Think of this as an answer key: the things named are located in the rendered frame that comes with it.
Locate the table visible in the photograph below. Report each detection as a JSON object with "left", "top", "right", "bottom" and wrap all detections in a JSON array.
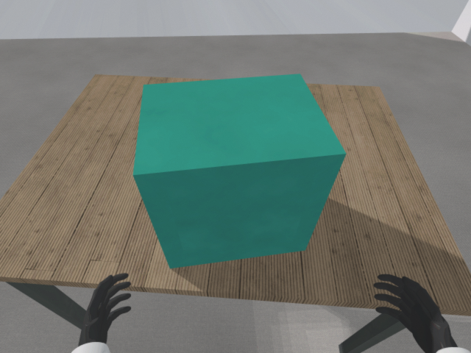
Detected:
[{"left": 0, "top": 74, "right": 471, "bottom": 353}]

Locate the carton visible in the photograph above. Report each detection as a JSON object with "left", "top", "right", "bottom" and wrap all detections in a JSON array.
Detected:
[{"left": 133, "top": 74, "right": 346, "bottom": 268}]

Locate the left robot hand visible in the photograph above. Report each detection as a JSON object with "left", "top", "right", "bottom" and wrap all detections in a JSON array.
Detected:
[{"left": 78, "top": 273, "right": 131, "bottom": 347}]

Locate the right robot hand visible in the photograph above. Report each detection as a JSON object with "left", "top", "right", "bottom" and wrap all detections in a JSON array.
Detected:
[{"left": 374, "top": 274, "right": 457, "bottom": 353}]

